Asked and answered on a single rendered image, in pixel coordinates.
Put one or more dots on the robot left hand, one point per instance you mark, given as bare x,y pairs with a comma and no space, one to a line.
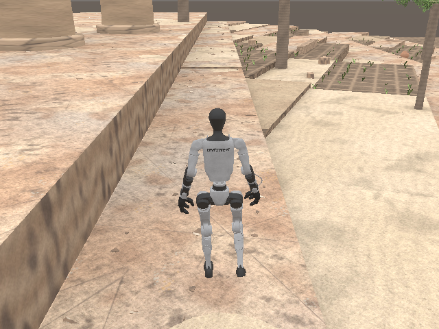
182,204

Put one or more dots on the robot right hand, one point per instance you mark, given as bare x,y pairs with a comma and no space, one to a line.
252,195

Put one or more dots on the robot right forearm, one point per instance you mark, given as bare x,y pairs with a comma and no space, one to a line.
252,181

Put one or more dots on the right robot upper arm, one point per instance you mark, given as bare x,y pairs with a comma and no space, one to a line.
243,155

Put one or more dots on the robot right shin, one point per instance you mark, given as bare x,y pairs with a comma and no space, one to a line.
239,245

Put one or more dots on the robot left forearm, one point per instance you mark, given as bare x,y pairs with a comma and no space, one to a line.
186,185

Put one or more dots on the robot torso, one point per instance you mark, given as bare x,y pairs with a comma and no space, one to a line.
218,165

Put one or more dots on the left robot upper arm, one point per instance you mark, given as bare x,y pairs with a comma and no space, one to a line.
193,157

